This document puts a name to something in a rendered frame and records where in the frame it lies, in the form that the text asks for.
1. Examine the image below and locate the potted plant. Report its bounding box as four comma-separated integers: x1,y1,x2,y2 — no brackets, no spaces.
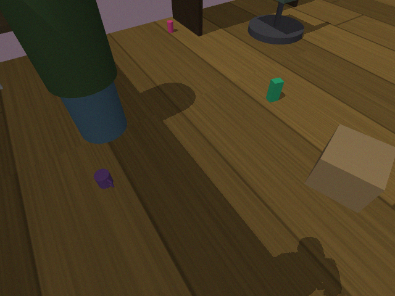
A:
0,0,127,144

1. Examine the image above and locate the chair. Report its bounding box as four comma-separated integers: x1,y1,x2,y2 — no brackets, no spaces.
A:
0,11,12,89

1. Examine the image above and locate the office chair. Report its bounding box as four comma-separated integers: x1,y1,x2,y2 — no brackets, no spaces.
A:
248,0,304,44

